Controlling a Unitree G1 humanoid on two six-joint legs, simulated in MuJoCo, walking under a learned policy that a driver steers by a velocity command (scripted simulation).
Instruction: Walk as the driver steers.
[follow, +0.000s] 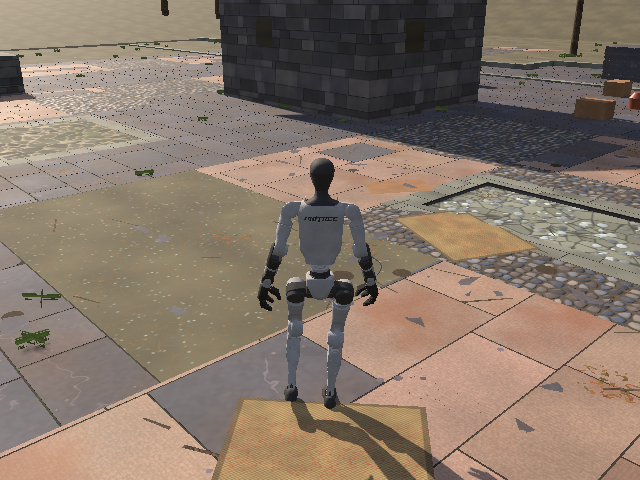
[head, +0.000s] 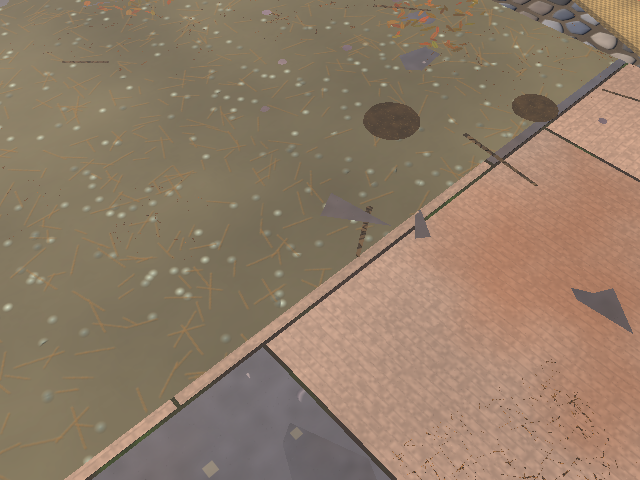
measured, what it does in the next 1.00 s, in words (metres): walks ahead, turning right: left foot, then right foot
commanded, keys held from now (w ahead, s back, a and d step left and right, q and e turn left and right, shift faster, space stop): w+e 0.36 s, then w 0.60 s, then w+q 0.04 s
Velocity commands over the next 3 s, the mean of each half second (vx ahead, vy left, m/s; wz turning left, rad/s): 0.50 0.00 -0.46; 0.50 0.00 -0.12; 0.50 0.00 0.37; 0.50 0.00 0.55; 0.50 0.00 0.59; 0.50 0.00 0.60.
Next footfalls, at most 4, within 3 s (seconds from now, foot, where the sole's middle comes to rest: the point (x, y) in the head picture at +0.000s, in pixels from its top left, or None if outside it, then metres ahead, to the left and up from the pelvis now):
0.34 left None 0.36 0.12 -0.78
0.84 right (421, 452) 0.53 -0.16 -0.78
1.38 left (367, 318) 0.85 -0.06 -0.78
1.92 right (419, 217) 1.17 -0.22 -0.78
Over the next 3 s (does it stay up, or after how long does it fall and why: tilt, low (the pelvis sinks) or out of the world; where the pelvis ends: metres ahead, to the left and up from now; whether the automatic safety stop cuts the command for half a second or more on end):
stays up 1.51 0.12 -0.02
